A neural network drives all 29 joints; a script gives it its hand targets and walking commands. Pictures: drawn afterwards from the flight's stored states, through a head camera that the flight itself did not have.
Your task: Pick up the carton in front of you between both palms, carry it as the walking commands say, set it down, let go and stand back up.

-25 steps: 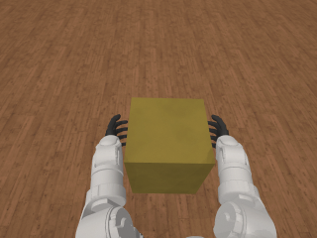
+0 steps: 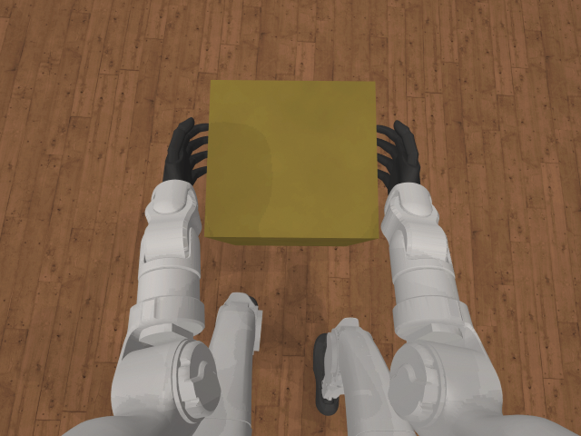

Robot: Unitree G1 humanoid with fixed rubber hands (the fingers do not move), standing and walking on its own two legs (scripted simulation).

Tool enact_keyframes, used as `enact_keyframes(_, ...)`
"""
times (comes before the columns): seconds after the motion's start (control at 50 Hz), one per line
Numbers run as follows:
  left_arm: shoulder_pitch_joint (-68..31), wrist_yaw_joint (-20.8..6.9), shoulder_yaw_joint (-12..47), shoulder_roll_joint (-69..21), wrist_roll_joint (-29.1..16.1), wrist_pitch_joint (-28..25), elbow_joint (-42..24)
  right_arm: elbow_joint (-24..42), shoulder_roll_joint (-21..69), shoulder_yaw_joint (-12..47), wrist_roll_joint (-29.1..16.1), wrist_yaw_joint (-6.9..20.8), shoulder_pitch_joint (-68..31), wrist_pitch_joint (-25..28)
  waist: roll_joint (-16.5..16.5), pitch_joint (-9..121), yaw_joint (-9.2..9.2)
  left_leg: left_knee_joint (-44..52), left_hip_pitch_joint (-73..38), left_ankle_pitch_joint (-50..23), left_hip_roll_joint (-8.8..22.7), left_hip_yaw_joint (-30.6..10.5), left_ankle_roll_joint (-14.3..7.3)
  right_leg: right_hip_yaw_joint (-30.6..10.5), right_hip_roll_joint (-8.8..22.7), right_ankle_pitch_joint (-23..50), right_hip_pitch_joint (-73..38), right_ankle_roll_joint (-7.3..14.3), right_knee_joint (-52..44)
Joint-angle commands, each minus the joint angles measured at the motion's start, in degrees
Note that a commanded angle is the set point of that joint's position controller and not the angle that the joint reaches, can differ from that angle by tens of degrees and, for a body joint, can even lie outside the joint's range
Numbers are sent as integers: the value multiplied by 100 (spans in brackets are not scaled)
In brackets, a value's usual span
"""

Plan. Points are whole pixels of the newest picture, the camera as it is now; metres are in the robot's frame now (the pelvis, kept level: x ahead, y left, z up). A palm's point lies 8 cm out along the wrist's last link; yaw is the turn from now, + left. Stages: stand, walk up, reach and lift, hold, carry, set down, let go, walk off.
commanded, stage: set down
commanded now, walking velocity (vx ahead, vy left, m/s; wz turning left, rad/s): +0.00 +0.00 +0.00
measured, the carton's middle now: (291, 179) +0.45 +0.06 -0.15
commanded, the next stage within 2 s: none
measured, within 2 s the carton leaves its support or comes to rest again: rests again in 1.50 s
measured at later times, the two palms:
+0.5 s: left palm (188, 181) +0.45 +0.24 -0.22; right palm (353, 183) +0.48 -0.06 -0.22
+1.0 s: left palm (193, 188) +0.47 +0.26 -0.38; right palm (327, 185) +0.52 -0.03 -0.37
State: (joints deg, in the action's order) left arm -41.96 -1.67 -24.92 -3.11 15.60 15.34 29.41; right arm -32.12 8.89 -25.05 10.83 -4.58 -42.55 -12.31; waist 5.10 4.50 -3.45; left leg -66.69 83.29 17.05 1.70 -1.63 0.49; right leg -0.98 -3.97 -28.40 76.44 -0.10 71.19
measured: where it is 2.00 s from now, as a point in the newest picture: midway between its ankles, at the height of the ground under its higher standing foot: (284, 368)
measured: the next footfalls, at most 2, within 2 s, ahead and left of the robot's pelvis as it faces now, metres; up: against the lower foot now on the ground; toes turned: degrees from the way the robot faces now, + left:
none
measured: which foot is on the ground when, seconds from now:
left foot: down 0.00-1.00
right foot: down 0.00-1.00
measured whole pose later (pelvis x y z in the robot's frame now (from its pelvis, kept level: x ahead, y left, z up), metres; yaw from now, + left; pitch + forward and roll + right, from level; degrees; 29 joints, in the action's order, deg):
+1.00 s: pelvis -0.04 +0.01 -0.22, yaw -4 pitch +44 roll -5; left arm -77.7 0.2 -23.6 13.8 9.0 18.0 44.6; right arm -48.4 -5.3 -18.4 3.0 -11.6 -80.1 -14.4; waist 5.7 -12.3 -7.9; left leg -110.4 131.0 23.2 1.5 -3.6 0.0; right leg 0.6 -6.9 -38.5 121.7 -2.5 116.0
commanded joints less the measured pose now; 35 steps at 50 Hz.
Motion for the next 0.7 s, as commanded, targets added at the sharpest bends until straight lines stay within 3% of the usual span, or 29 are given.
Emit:
enact_keyframes(0.0, -3086, -1457, 2903, -4775, -424, 88, 459, -430, 5206, 3050, -346, 1293, -3279, -192, -304, 4618, -295, -180, -3696, -1228, -888, 222, -93, -39, -696, 769, -190, -195, -836)
enact_keyframes(0.12, -3513, -1560, 2552, -4585, -409, 128, 831, -637, 5079, 2732, -295, 1190, -3759, -199, -361, 4924, -335, -769, -2883, -1394, -882, 269, -69, 31, -770, 932, 433, -221, -199)
enact_keyframes(0.38, -4468, -1326, 2728, -4187, -855, 100, 749, -414, 4618, 3133, -770, 881, -4998, -46, -433, 6248, -613, -1935, -2386, -1730, -860, 348, 127, 290, -977, 838, 1544, -232, 1232)
enact_keyframes(0.68, -5691, -1182, 2365, -3519, -966, 182, 1072, -971, 3870, 2658, -840, 766, -6233, -94, -497, 5837, -715, -2925, -1679, -1189, -768, 349, 175, 551, -1024, 86, 2979, -155, 2405)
